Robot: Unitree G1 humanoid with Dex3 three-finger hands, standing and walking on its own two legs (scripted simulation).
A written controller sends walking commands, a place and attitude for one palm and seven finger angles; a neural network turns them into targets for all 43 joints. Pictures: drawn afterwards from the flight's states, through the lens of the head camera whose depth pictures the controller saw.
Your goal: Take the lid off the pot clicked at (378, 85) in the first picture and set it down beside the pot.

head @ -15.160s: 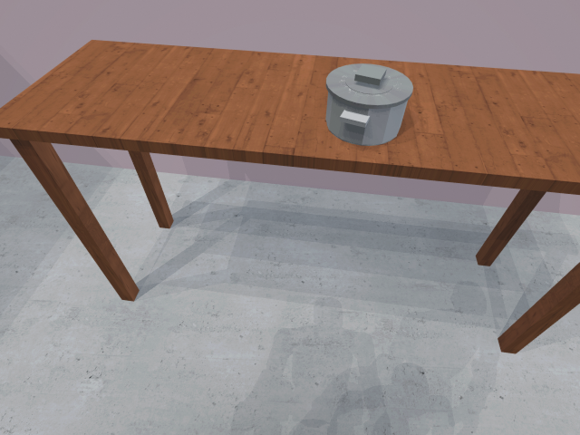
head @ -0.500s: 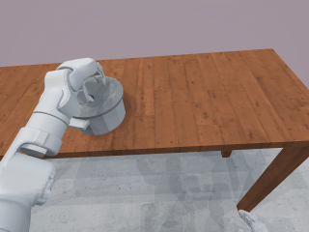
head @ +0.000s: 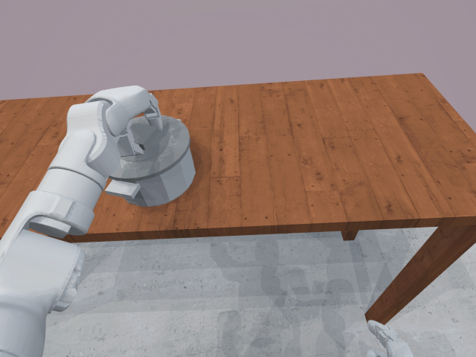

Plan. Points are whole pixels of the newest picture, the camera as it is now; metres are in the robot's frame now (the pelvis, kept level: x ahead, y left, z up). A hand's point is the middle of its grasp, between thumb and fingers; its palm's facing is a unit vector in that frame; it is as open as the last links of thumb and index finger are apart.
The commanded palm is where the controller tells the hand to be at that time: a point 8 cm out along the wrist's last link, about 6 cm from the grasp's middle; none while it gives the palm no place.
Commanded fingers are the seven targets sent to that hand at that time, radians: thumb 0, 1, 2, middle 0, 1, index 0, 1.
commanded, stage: lift the lid straight up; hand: left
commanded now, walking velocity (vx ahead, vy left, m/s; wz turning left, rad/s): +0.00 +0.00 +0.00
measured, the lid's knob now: (139, 136) +0.46 +0.18 +0.15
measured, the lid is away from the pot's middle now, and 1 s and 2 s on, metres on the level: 0.01 0.00 0.03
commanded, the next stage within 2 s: move the lid sideways beside the pot in 1.70 s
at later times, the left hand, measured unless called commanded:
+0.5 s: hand (128, 113) +0.44 +0.17 +0.22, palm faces -0.25 -0.05 -0.97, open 8.6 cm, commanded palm +0.42 +0.18 +0.30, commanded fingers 0.00 0.47 1.16 -0.83 -0.96 -0.81 -0.93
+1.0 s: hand (114, 91) +0.43 +0.17 +0.26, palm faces -0.20 -0.05 -0.98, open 8.6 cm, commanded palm +0.42 +0.18 +0.34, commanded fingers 0.00 0.47 1.16 -0.83 -0.96 -0.81 -0.93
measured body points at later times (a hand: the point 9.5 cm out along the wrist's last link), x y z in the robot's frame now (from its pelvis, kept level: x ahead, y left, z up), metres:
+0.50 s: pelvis +0.00 +0.00 +0.00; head +0.01 -0.04 +0.45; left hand +0.44 +0.17 +0.27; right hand +0.15 -0.25 -0.11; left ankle +0.00 +0.12 -0.74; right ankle +0.00 -0.14 -0.74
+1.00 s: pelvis -0.01 +0.00 +0.00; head -0.01 -0.04 +0.45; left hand +0.44 +0.17 +0.31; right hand +0.14 -0.25 -0.11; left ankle +0.00 +0.12 -0.74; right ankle +0.00 -0.14 -0.74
